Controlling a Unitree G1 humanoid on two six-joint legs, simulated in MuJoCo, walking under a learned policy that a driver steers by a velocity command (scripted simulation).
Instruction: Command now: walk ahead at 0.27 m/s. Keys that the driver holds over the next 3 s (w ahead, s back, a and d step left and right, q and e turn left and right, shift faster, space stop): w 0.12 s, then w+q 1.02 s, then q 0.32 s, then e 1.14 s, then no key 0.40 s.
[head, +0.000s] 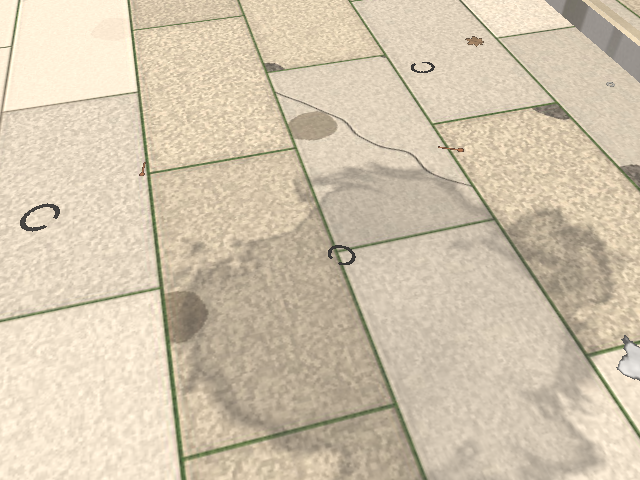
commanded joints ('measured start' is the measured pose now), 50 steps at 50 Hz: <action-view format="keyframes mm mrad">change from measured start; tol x32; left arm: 1 24 178 40 -25 -13 -32 3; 20 -408 87 14 -221 -15 -88 -52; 27 60 298 88 -149 8 -93 -26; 50 -35 262 78 -125 -15 -41 -18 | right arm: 1 -124 -60 -16 -85 16 -56 20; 6 307 -258 -85 55 13 -61 23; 28 295 -6 -6 -115 24 -52 -12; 50 -165 -108 -38 -333 12 -7 71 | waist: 1 12 -177 150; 6 -158 300 -34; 25 32 105 19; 28 56 -427 -317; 50 9 -77 65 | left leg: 1 -173 34 1 20 -56 35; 4 234 -5 18 -164 104 40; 7 559 380 -705 -440 11 268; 24 208 221 -307 -385 292 107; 29 -413 19 -189 648 -211 -5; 42 -352 153 -89 195 348 -33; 50 -230 50 64 -4 170 51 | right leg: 1 8 -274 340 -306 -170 -202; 8 -653 -13 69 678 -126 -40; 25 -48 14 19 -54 293 -21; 28 551 -412 782 -276 -173 -237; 34 36 -233 181 -379 151 -150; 50 271 -273 -219 -229 797 -119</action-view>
